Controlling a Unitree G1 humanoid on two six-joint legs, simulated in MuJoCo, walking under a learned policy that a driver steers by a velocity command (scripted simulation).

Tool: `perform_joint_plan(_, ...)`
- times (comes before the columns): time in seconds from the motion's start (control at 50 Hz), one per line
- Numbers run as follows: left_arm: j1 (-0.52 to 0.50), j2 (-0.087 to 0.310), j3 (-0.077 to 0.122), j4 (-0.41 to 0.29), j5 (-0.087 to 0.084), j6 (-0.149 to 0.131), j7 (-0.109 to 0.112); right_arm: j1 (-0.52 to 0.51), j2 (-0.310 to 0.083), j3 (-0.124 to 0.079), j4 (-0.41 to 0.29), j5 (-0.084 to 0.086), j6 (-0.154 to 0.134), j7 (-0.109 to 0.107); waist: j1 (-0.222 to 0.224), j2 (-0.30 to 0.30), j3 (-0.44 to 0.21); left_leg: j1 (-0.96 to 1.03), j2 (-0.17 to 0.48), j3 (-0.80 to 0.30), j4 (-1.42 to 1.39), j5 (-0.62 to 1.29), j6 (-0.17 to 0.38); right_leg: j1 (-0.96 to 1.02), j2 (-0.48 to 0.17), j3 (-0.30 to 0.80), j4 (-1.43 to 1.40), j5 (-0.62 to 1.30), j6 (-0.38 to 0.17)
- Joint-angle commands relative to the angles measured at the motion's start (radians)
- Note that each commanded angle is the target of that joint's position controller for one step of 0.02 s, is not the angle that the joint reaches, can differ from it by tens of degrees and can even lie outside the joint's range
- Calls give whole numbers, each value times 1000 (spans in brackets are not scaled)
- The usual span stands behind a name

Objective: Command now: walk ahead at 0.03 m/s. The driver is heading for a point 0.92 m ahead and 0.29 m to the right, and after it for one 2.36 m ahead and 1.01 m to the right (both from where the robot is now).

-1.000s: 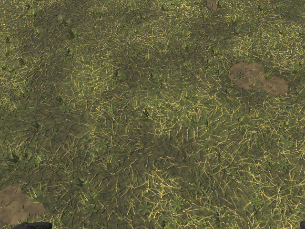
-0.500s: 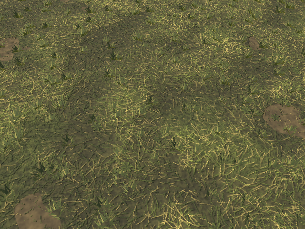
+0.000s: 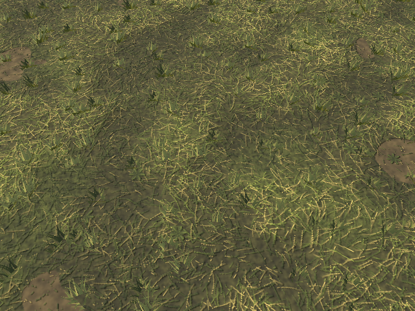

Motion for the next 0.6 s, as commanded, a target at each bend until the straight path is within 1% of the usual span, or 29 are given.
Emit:
perform_joint_plan(0.02, -39, 97, 17, -41, 4, -12, 4, 73, -94, -19, -31, -23, -7, 0, -22, -75, -77, 175, 41, -37, -160, 176, 48, -85, -141, 165, -157, -280, -32)
perform_joint_plan(0.04, -15, 107, 22, -42, 8, -11, 1, 38, -156, -34, -30, -11, -7, -5, 29, 29, -25, 44, 46, -49, -154, 9, 86, -47, -85, 110, -146, -284, 6)
perform_joint_plan(0.06, -41, 115, 22, -38, 12, -10, 3, 14, -123, -29, -29, -8, -14, -2, 13, 46, -2, -44, 28, -41, -179, -108, 98, 23, -68, 88, -105, -224, 24)
perform_joint_plan(0.08, -45, 117, 23, -35, 7, -12, 5, 4, -93, -20, -27, -14, -24, -1, 14, 51, 2, -64, 26, -40, -194, -96, 85, 52, -68, 87, -77, -168, 20)
perform_joint_plan(0.1, -36, 112, 23, -24, 3, -12, 9, -1, -87, -19, -22, -17, -35, 0, 17, 59, -10, -54, 23, -36, -192, -33, 71, 69, -73, 87, -59, -116, 9)
perform_joint_plan(0.12, -23, 114, 24, -14, 1, -11, 12, 2, -81, -17, -18, -12, -45, 2, 17, 63, -24, -27, 21, -32, -179, 41, 61, 72, -70, 83, -42, -55, 2)
perform_joint_plan(0.14, -13, 113, 24, -4, 1, -12, 13, 15, -77, -16, -12, -8, -54, 3, 14, 52, -45, 0, 20, -27, -160, 105, 56, 80, -69, 79, -30, 6, -2)
perform_joint_plan(0.18, -9, 109, 24, 13, -2, -14, 13, 38, -83, -16, 2, -2, -60, 4, 5, 25, -74, 32, 15, -18, -137, 184, 55, 98, -71, 76, -13, 101, -5)
perform_joint_plan(0.28, -8, 112, 27, 61, -10, -3, 15, 43, -79, -14, 25, 0, -51, 1, 1, -6, -79, 56, 5, -6, -127, 261, 60, 121, -73, 76, 4, 191, -1)
perform_joint_plan(0.42, -11, 120, 32, 131, -13, 13, 28, 37, -70, -12, 72, 2, -47, 2, 4, -22, -72, 69, -3, 8, -140, 300, 62, 153, -76, 80, 2, 234, 4)
perform_joint_plan(0.6, -24, 123, 37, 207, -14, 22, 38, 35, -60, -10, 141, 3, -46, -1, 6, -19, -55, 72, -12, 24, -167, 262, 60, 165, -74, 80, -17, 210, 7)
Keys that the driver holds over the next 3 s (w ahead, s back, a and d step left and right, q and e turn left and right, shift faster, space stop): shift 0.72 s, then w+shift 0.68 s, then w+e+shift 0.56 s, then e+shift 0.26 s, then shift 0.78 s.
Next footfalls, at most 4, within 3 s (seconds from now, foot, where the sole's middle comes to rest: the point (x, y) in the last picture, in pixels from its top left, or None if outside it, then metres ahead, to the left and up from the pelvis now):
0.02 left None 0.04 0.15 -0.77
1.44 left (188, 266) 0.63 0.10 -0.77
1.94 right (262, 176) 1.01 -0.18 -0.77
2.34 left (271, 117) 1.33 -0.25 -0.77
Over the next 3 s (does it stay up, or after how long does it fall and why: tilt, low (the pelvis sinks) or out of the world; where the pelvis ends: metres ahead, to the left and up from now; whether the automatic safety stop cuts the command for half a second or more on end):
stays up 1.18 -0.25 0.00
